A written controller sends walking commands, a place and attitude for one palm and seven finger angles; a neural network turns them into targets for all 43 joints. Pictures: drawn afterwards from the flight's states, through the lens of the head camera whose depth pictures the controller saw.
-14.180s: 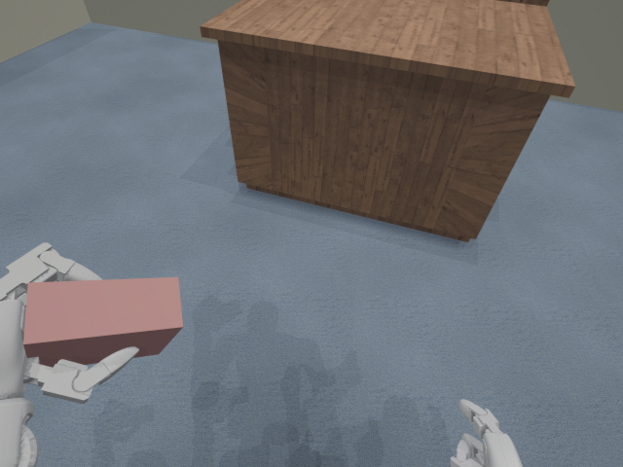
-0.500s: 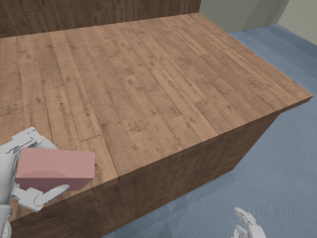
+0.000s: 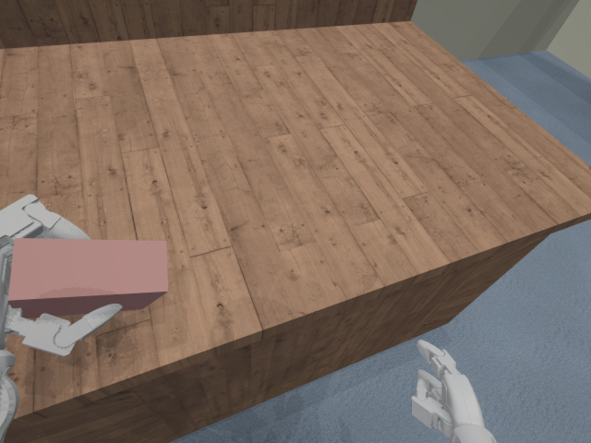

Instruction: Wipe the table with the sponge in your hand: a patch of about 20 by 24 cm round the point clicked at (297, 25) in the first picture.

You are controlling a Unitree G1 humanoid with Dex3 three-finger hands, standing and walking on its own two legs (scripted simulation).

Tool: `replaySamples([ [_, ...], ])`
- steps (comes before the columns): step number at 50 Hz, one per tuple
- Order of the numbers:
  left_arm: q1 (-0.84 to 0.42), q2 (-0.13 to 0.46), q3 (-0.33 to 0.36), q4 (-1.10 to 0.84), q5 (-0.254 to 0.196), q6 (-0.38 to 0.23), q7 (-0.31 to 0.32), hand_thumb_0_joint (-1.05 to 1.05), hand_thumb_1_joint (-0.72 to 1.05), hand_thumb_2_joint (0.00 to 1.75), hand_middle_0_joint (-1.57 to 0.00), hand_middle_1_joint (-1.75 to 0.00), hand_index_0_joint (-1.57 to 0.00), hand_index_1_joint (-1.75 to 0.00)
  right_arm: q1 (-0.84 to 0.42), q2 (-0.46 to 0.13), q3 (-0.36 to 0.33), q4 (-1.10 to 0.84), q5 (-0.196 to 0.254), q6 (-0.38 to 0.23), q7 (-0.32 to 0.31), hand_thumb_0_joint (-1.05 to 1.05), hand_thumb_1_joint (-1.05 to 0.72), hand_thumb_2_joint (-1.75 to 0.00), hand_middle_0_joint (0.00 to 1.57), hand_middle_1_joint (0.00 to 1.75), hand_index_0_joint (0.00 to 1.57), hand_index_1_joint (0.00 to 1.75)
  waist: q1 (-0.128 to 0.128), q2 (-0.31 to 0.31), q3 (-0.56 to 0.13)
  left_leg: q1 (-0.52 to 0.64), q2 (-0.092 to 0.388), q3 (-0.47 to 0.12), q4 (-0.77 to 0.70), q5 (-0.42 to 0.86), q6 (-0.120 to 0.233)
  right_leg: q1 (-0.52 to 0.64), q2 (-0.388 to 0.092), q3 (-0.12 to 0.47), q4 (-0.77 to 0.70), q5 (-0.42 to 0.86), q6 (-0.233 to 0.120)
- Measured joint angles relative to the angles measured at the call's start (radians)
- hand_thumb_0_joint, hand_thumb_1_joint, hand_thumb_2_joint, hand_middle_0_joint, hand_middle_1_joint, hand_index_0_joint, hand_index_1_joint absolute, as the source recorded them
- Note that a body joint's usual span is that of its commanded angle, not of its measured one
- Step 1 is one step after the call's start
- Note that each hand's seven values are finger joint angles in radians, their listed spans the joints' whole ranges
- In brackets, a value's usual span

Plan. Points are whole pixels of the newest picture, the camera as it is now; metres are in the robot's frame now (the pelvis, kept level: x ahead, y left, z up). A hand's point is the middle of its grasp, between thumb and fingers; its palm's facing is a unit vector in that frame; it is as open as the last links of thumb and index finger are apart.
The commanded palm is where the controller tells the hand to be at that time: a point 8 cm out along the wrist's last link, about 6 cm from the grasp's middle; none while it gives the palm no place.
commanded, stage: come to a stop and stand still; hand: left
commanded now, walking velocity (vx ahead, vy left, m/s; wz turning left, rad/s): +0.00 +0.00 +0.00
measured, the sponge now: (112, 279) +0.23 +0.23 +0.13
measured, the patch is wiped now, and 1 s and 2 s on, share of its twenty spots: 0.00 0.00 0.00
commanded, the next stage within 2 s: look again from close up in 0.90 s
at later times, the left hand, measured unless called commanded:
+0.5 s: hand (57, 281) +0.20 +0.25 +0.19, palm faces +0.35 -0.85 -0.38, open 9.5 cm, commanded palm +0.12 +0.30 +0.18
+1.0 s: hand (40, 300) +0.19 +0.27 +0.16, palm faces +0.43 -0.84 -0.33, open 9.5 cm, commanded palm +0.12 +0.29 +0.18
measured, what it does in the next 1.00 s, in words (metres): steps on the spot: left foot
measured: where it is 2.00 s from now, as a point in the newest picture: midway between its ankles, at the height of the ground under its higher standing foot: outside the picture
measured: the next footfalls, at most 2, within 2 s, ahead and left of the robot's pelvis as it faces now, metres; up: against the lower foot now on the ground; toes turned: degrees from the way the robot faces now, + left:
left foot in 0.24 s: +0.03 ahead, +0.15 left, +0.00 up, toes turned -2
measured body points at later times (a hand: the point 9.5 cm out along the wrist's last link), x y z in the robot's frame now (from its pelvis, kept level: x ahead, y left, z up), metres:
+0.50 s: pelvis -0.05 +0.02 -0.01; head -0.03 +0.02 +0.44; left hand +0.17 +0.29 +0.21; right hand +0.11 -0.19 -0.09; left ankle -0.01 +0.15 -0.74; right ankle +0.03 -0.12 -0.74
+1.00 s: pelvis -0.04 +0.01 +0.00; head -0.04 +0.01 +0.45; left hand +0.16 +0.31 +0.18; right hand +0.16 -0.20 -0.07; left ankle -0.01 +0.15 -0.74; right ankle +0.03 -0.12 -0.74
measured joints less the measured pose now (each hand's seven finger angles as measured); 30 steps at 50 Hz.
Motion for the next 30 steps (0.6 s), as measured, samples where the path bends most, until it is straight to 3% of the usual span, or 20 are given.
replaySamples([
  [1,-0.015,-0.014,-0.011,0.001,0.002,0.006,0.004,-0.01,-0.44,1.01,-0.8,-1.35,-0.81,-1.34,0.0,-0.004,-0.006,0.004,-0.006,-0.004,0.001,0.01,-0.91,-0.89,0.21,0.3,0.2,0.3,0.005,-0.004,0.012,0.02,-0.005,0.001,-0.028,0.018,-0.008,-0.015,-0.002,0.004,0.056,-0.018,-0.004],
  [3,-0.04,-0.042,-0.041,0.002,0.003,0.023,0.009,-0.01,-0.44,1.01,-0.8,-1.35,-0.81,-1.34,0.003,-0.014,-0.017,0.01,-0.016,-0.013,0.01,0.01,-0.91,-0.89,0.21,0.3,0.2,0.3,0.01,0.005,0.03,0.062,-0.008,-0.005,-0.093,0.052,-0.095,-0.016,-0.005,-0.014,0.08,-0.049,-0.013],
  [5,-0.052,-0.053,-0.07,-0.009,0.001,0.029,0.006,-0.01,-0.44,1.01,-0.8,-1.35,-0.81,-1.34,0.013,-0.029,-0.032,-0.005,-0.016,-0.027,0.023,0.01,-0.91,-0.9,0.2,0.3,0.2,0.3,-0.008,0.033,0.041,0.048,-0.005,-0.018,-0.083,0.089,-0.21,0.034,-0.008,-0.072,-0.068,-0.027,-0.044],
  [6,-0.047,-0.033,-0.072,-0.037,0.004,0.024,0.007,-0.01,-0.44,1.01,-0.8,-1.35,-0.81,-1.34,0.019,-0.035,-0.031,-0.02,-0.004,-0.033,0.028,0.01,-0.91,-0.9,0.2,0.3,0.2,0.3,-0.022,0.025,0.04,-0.014,-0.013,-0.018,0.045,0.071,-0.24,0.056,-0.023,-0.083,-0.158,0.061,-0.08],
  [7,-0.029,-0.006,-0.059,-0.074,0.005,0.01,0.009,-0.01,-0.44,1.01,-0.8,-1.35,-0.81,-1.34,0.02,-0.039,-0.023,-0.032,0.012,-0.033,0.03,0.01,-0.91,-0.9,0.21,0.3,0.2,0.3,-0.026,0.003,0.031,-0.082,-0.025,-0.035,0.219,-0.011,-0.228,0.053,-0.043,-0.068,-0.198,0.166,-0.103],
  [9,0.008,0.013,-0.032,-0.124,-0.008,-0.015,0.006,-0.01,-0.44,1.01,-0.8,-1.35,-0.81,-1.34,-0.001,-0.04,-0.021,-0.017,0.022,-0.008,0.025,0.01,-0.91,-0.9,0.21,0.3,0.2,0.3,-0.03,0.013,0.021,-0.149,0.012,-0.128,0.48,-0.186,-0.187,0.003,-0.026,-0.063,-0.112,0.167,-0.048],
  [10,0.024,0.024,-0.017,-0.138,-0.016,-0.023,0.005,-0.01,-0.44,1.01,-0.8,-1.35,-0.81,-1.34,-0.005,-0.029,-0.022,0.001,0.019,-0.001,0.021,0.01,-0.91,-0.9,0.21,0.3,0.2,0.3,-0.033,0.004,0.007,-0.146,0.036,-0.169,0.489,-0.225,-0.173,-0.021,-0.021,-0.057,-0.074,0.134,-0.023],
  [12,-0.012,0.072,0.009,-0.135,-0.009,-0.031,-0.008,-0.01,-0.44,1.01,-0.8,-1.35,-0.81,-1.34,0.021,-0.024,-0.013,0.001,0.028,0.002,-0.001,0.01,-0.91,-0.9,0.21,0.3,0.2,0.3,-0.028,-0.005,-0.022,-0.08,0.105,-0.23,0.265,-0.157,-0.151,-0.072,-0.015,-0.056,-0.003,0.08,0.008],
  [13,-0.105,0.127,0.024,-0.092,0.015,-0.059,-0.018,-0.01,-0.44,1.01,-0.8,-1.35,-0.81,-1.34,0.043,-0.022,-0.016,-0.002,0.03,-0.018,-0.015,0.01,-0.91,-0.9,0.2,0.3,0.2,0.3,-0.017,-0.013,-0.022,-0.089,0.105,-0.239,0.234,-0.133,-0.157,-0.106,-0.023,-0.061,0.054,0.048,0.018],
  [15,-0.261,0.189,0.085,0.024,0.036,-0.107,-0.005,-0.01,-0.44,1.01,-0.8,-1.35,-0.81,-1.34,0.041,0.003,-0.006,0.039,0.011,-0.046,-0.01,0.01,-0.91,-0.9,0.2,0.3,0.2,0.3,0.012,-0.064,0.003,-0.095,0.072,-0.206,0.267,-0.139,-0.172,-0.139,-0.038,-0.006,0.131,0.001,0.005],
  [17,-0.336,0.174,0.134,0.119,0.032,-0.103,0.017,-0.01,-0.44,1.01,-0.8,-1.35,-0.81,-1.34,0.047,0.005,0.007,0.055,-0.01,-0.046,0.013,0.01,-0.91,-0.9,0.2,0.3,0.2,0.3,0.01,-0.053,-0.003,-0.091,0.068,-0.184,0.273,-0.145,-0.175,-0.137,-0.042,0.016,0.124,0.04,0.005],
  [19,-0.344,0.114,0.143,0.166,0.015,-0.089,0.036,-0.01,-0.44,1.01,-0.8,-1.35,-0.81,-1.34,0.062,-0.01,0.013,0.056,-0.014,-0.049,0.037,0.01,-0.91,-0.9,0.2,0.3,0.2,0.3,-0.011,0.004,-0.015,-0.085,0.08,-0.183,0.264,-0.14,-0.17,-0.116,-0.032,0.015,0.078,0.07,0.019],
  [21,-0.284,0.048,0.109,0.154,-0.003,-0.085,0.045,-0.01,-0.43,1.01,-0.79,-1.36,-0.8,-1.35,0.075,-0.022,0.017,0.057,-0.005,-0.059,0.054,0.01,-0.91,-0.9,0.2,0.3,0.2,0.3,-0.032,0.049,-0.021,-0.071,0.085,-0.176,0.225,-0.115,-0.166,-0.094,-0.028,0.022,0.018,0.101,0.026],
  [24,-0.114,-0.012,0.017,0.081,-0.009,-0.096,0.032,-0.01,-0.43,1.01,-0.78,-1.37,-0.79,-1.36,0.08,-0.024,0.025,0.06,0.003,-0.063,0.059,0.01,-0.91,-0.89,0.21,0.3,0.2,0.3,-0.065,0.059,-0.02,-0.045,0.08,-0.149,0.151,-0.073,-0.157,-0.081,-0.034,0.049,-0.044,0.145,0.032],
  [27,0.037,0.002,-0.045,0.041,0.01,-0.111,0.007,0.0,-0.43,1.01,-0.78,-1.37,-0.79,-1.36,0.082,-0.014,0.032,0.075,-0.004,-0.055,0.038,0.01,-0.91,-0.89,0.21,0.3,0.2,0.3,-0.089,0.032,-0.021,-0.028,0.079,-0.132,0.093,-0.041,-0.155,-0.079,-0.038,0.063,-0.08,0.167,0.032],
  [30,0.088,0.058,-0.039,0.063,0.028,-0.116,0.005,0.0,-0.43,1.01,-0.79,-1.36,-0.8,-1.35,0.099,-0.015,0.027,0.084,-0.009,-0.048,0.012,0.01,-0.91,-0.89,0.21,0.3,0.2,0.3,-0.092,0.013,-0.027,-0.029,0.086,-0.14,0.075,-0.031,-0.155,-0.075,-0.039,0.043,-0.101,0.17,0.024],
])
